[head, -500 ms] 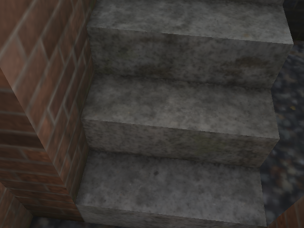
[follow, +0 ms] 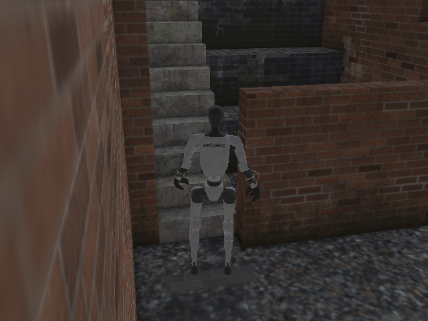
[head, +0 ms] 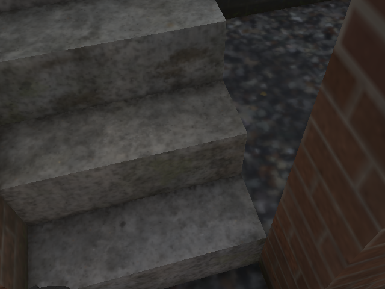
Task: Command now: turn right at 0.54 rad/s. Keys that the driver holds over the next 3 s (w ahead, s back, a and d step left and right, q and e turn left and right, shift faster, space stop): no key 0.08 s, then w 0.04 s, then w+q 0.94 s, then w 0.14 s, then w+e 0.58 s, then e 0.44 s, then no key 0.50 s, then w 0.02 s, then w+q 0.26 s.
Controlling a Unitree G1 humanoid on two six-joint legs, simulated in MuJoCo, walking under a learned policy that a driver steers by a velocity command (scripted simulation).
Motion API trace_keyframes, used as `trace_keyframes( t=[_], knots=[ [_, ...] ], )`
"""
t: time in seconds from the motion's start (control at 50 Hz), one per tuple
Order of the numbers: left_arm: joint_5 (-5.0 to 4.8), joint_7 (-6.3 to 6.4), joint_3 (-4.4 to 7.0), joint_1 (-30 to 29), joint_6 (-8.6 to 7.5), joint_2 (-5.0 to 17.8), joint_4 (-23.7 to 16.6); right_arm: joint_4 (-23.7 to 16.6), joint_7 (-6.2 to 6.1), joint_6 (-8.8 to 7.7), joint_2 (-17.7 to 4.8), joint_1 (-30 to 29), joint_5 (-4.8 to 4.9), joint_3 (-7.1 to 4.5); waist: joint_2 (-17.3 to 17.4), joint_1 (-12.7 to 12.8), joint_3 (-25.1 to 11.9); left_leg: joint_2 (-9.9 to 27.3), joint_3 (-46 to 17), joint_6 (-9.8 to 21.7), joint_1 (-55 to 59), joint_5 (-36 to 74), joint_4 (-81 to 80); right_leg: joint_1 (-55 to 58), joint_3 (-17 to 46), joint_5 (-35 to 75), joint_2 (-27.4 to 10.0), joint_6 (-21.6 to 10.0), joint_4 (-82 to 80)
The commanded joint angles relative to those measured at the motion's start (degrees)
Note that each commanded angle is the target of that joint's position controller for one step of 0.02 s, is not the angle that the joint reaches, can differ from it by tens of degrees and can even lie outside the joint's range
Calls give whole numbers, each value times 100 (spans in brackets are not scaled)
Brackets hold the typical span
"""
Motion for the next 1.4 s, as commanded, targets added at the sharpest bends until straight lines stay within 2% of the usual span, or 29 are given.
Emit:
trace_keyframes(
  t=[0.02,0.08,0.12,0.22,0.36,0.38,0.4,0.42,0.48,0.52,0.54,0.56,0.58,0.62,0.7,0.76,0.78,0.8,0.82,0.84,0.86,0.88,0.94,1.04,1.16,1.22,1.26,1.3,1.4],
  knots=[
    [158,-33,361,548,-173,1484,-295,-768,26,-186,-704,-295,140,-206,-727,339,-1160,-343,-1078,-28,-1738,-642,2628,1410,2417,2999,-2040,-1739,-1438],
    [-31,130,190,-46,-95,940,-328,-516,-55,-150,-662,-5,89,-248,-563,81,-720,-257,-1055,-242,-1547,500,2483,1121,1473,2990,-1298,-1109,-1310],
    [172,146,-43,656,111,429,-20,-404,230,-7,-165,388,-214,-48,-406,104,-955,-262,-888,-121,-851,1082,2308,1035,1002,3020,-1040,-965,-1403],
    [295,124,-298,436,39,72,8,-402,448,23,34,-82,27,123,-1004,278,-360,-370,-771,-8,211,1192,-227,637,969,142,-999,-705,-2221],
    [304,225,-126,857,-216,498,358,-92,293,-409,-116,200,2,165,-635,390,-175,-432,-750,685,950,867,-1708,755,1088,-1493,-754,-479,-1838],
    [236,247,-138,661,-219,474,323,-68,376,-374,-137,26,82,109,-302,394,152,-606,-804,780,405,464,-1710,760,986,-1929,-648,-452,-2003],
    [-38,346,65,353,-383,826,191,-54,287,-462,-373,138,487,-11,-703,251,283,-424,-852,913,-382,392,-1472,1148,1368,-2185,-965,-512,-1876],
    [-188,404,113,355,-427,860,225,-46,256,-569,-180,150,468,33,-574,254,207,-307,-818,964,-592,530,-1421,1355,1526,-2169,-1345,-628,-1972],
    [-37,331,110,68,-472,576,140,56,313,-641,103,544,368,53,-156,-27,-46,-313,-699,1038,127,908,-1439,1122,1037,-949,-1345,-717,-1509],
    [40,230,28,-762,-565,211,-374,327,279,-516,-589,1742,209,-202,1191,-411,-509,128,-2213,1515,1707,1683,-2293,-238,-551,1267,-88,-17,1176],
    [135,181,-9,-1025,-658,84,-539,253,278,-499,-983,2129,158,-315,2002,-580,-379,732,-3769,2083,2844,2490,-2871,-2181,-318,-1118,547,325,2706],
    [93,84,-2,-594,-738,91,-411,74,295,-542,-844,2015,132,-260,1538,-330,-476,903,-4080,2262,3191,2528,-2813,-2919,422,-1840,402,286,3692],
    [-7,-3,14,-330,-753,218,-325,-164,303,-562,-576,1652,172,-210,875,-120,-419,863,-3644,2210,3107,2781,-2711,-3110,589,-1564,148,196,3926],
    [172,-14,19,-701,-725,272,-520,-474,177,-510,-309,1184,230,-140,33,50,-223,616,-2988,1906,2655,3603,-2734,-3065,474,-752,-129,280,3210],
    [111,-82,-14,-1390,-620,-29,-878,-691,-146,-493,-473,693,267,-141,380,165,-336,-199,-2052,1275,1104,4304,-2894,-973,-173,429,625,358,537],
    [30,-15,163,-977,-503,356,-841,-751,-190,-533,-728,669,340,-234,871,334,-867,-88,-2387,1039,934,4887,-2453,64,23,853,808,359,-133],
    [22,23,212,-595,-448,429,-730,-790,-181,-536,-624,546,365,-204,1039,536,-1112,-41,-2492,961,1065,5265,-2069,362,107,688,754,326,-187],
    [312,224,79,48,-313,263,-354,-765,92,-553,-202,654,156,-183,1265,474,-1056,-335,-2125,662,1513,6848,-1563,356,121,1089,599,174,-333],
    [366,316,119,529,-261,382,-228,-773,243,-588,-143,602,271,-153,1089,796,-1304,-556,-2039,460,1491,7258,-770,964,21,1660,426,-41,-1052],
    [461,386,135,1006,-316,502,-32,-920,284,-611,96,381,376,-107,527,997,-1602,-620,-2270,309,607,5620,66,2131,557,2203,-275,-314,-1430],
    [503,424,92,928,-326,617,-94,-1144,262,-576,601,322,317,90,-605,838,-1680,-1157,-1803,330,-612,525,1167,3045,1746,3680,-1741,-655,-1187],
    [506,435,245,540,-244,1049,-187,-1140,150,-366,199,1241,196,20,-1153,215,-1992,-1253,-1257,381,-902,-451,2579,2532,3173,3669,-2797,-1427,-1289],
    [313,339,-45,-434,-220,7,-488,-846,116,-100,-132,900,-185,-101,-321,-23,-966,-708,-1021,237,-1048,379,3673,814,1608,1077,-1699,-1181,-1845],
    [308,379,-44,-89,-362,254,-437,-972,376,21,391,805,-33,34,-929,-54,-996,-849,-593,115,31,406,1779,196,-64,3873,-1314,-828,-1269],
    [164,447,-147,317,-100,109,-245,-947,236,-243,1073,470,-51,355,-796,162,-1162,-805,-115,459,1568,1249,-2198,359,210,2123,-1564,-673,-925],
    [82,322,-464,676,-209,-649,-369,-1147,102,-434,555,26,-242,353,1143,407,-729,873,-1919,734,1476,3287,-3002,-43,-181,-132,-750,319,-812],
    [206,371,-359,426,-230,-314,-134,-1068,153,-551,736,-284,-109,400,394,322,-149,317,-1324,543,959,3137,-2960,719,-214,825,-654,437,-1261],
    [134,364,-271,415,-239,-163,-65,-887,121,-579,690,180,-76,387,541,132,-655,194,-1009,166,1768,4857,-2683,786,-153,1563,-744,411,-1113],
    [112,344,-349,532,-60,-493,72,-784,11,-628,671,-17,-50,374,470,353,-996,334,-677,14,2055,5364,-2623,719,-117,869,-554,472,-1040]
  ],
)
Next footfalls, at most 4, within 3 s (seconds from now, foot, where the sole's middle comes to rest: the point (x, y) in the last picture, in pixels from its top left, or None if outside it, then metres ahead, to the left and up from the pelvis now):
0.32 left None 0.05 0.12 -0.77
0.84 right None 0.28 0.01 -0.77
1.20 left None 0.16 0.21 -0.77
2.20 left None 0.17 0.21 -0.77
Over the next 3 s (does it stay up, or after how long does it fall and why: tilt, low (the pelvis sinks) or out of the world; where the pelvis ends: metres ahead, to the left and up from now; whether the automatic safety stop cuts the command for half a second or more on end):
stays up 0.11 0.09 0.01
